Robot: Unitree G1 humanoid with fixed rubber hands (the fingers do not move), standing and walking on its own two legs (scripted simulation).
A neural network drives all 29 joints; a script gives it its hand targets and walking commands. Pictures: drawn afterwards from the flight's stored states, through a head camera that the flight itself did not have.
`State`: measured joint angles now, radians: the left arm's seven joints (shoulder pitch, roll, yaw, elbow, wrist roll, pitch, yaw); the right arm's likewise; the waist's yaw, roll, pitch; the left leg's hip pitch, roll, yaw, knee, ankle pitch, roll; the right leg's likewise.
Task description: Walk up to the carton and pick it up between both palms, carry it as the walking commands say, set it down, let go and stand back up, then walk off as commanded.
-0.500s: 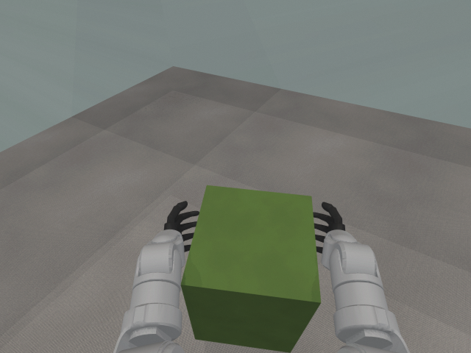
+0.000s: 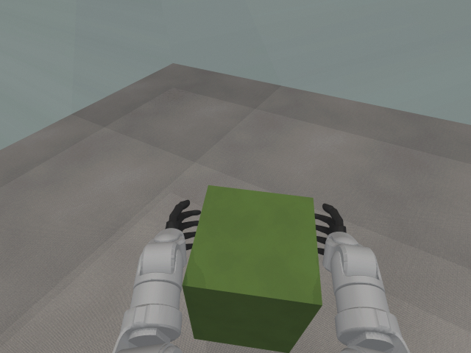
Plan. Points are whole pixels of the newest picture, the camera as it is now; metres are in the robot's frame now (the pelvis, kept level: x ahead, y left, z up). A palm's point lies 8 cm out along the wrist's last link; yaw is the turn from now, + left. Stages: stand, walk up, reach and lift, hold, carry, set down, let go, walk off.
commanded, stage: reach and lift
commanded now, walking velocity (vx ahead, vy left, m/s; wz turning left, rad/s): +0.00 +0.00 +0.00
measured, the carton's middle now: (250, 272) +0.29 +0.00 -0.04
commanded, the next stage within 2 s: hold in 0.04 s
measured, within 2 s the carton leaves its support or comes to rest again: neither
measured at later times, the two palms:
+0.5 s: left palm (174, 244) +0.29 +0.13 +0.06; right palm (339, 249) +0.28 -0.16 +0.04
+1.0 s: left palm (162, 247) +0.27 +0.14 +0.08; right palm (339, 251) +0.26 -0.15 +0.07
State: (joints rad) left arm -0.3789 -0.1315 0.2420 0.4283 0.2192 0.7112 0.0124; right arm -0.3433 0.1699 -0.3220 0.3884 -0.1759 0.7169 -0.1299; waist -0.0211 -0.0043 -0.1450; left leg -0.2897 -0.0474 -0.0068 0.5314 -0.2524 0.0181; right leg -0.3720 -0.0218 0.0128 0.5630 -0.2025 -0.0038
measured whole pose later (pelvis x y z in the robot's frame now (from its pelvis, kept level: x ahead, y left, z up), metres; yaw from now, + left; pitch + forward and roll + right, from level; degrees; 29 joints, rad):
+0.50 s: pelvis -0.01 +0.00 +0.00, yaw +0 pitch -1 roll +1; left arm -0.37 -0.14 0.25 0.42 0.23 0.71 0.01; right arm -0.34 0.17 -0.32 0.38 -0.18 0.72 -0.13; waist -0.02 0.00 -0.14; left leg -0.29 -0.05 -0.01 0.53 -0.23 0.02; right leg -0.37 -0.02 0.01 0.56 -0.18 0.00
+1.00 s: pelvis -0.03 +0.02 -0.01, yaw +0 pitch -3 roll +0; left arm -0.36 -0.15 0.17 0.25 0.20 0.83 0.06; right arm -0.32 0.16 -0.32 0.24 -0.18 0.81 -0.09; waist -0.02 0.00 -0.14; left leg -0.33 -0.04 -0.01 0.67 -0.29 0.02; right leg -0.37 -0.02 0.01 0.62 -0.20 0.01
